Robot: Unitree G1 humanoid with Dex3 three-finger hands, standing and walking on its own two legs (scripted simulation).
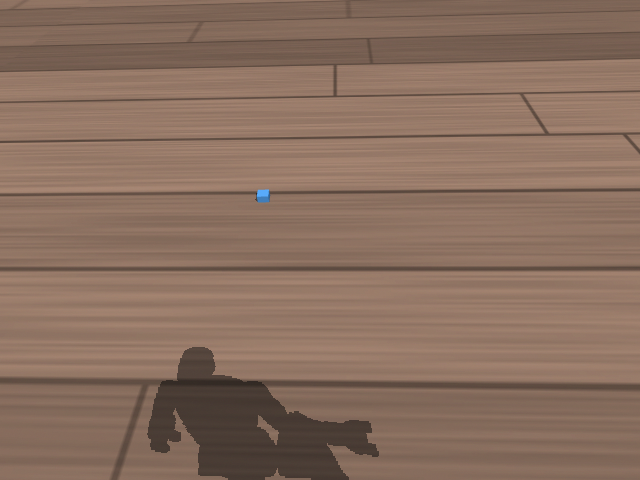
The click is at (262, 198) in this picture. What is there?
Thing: small box
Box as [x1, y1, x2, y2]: [257, 190, 269, 202]
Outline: 258,190 258,202 268,201 268,190
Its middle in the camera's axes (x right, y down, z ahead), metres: -0.29 -0.21 +1.84
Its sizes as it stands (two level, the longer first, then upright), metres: 0.056 0.050 0.038
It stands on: the floor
